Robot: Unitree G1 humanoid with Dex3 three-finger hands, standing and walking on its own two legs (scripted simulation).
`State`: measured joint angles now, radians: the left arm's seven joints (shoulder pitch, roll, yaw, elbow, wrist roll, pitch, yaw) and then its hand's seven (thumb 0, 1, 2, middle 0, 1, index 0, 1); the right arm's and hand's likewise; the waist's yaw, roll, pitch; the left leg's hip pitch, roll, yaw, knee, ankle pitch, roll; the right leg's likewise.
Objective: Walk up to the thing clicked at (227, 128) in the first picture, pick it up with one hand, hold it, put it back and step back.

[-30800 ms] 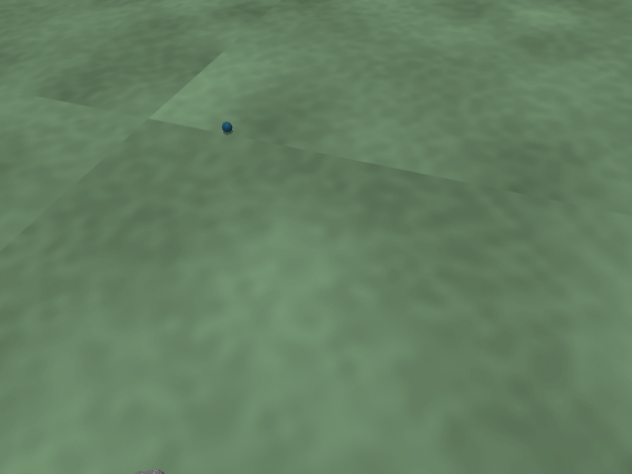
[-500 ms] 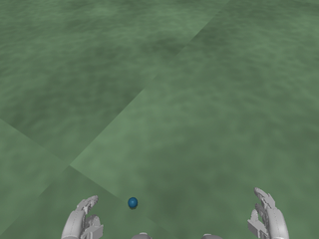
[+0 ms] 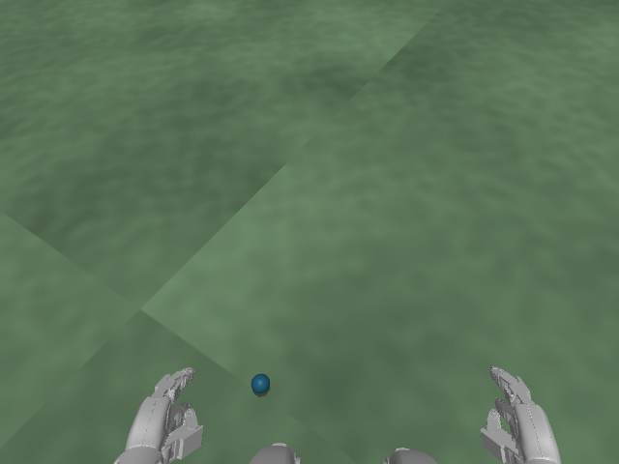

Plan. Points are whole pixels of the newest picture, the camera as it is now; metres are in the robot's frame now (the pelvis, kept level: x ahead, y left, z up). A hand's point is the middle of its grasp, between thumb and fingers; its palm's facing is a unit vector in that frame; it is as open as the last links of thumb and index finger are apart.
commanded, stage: stand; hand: left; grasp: from above
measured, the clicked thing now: (260, 383) +0.42 +0.22 -0.69
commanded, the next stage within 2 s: none
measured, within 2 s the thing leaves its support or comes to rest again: neither
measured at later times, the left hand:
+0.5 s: hand out of the picture +0.05 +0.24 -0.11, palm faces +0.04 -0.95 -0.32, open 7.4 cm
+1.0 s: hand out of the picture +0.04 +0.24 -0.10, palm faces +0.03 -0.94 -0.34, open 7.4 cm
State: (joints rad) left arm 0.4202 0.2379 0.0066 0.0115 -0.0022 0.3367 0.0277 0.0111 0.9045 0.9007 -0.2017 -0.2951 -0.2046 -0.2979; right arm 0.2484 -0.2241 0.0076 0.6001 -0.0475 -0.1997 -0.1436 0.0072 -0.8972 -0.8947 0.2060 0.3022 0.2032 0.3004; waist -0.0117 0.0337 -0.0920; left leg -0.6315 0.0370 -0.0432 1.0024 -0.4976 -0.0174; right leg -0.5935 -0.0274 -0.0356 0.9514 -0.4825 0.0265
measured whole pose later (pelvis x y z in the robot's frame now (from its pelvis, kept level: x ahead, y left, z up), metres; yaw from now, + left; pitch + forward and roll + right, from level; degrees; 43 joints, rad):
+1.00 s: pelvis -0.01 +0.00 +0.06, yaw +0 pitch -4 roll +0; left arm 0.15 0.29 0.04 1.14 0.03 0.00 0.03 0.01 0.91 0.90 -0.20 -0.30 -0.21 -0.30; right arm 0.15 -0.30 -0.04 1.12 -0.02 0.00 -0.01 0.00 -0.90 -0.89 0.21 0.30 0.20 0.30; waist 0.01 0.01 0.07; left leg -0.11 0.01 -0.01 0.38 -0.19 -0.01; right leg -0.09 -0.05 -0.03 0.36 -0.20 0.04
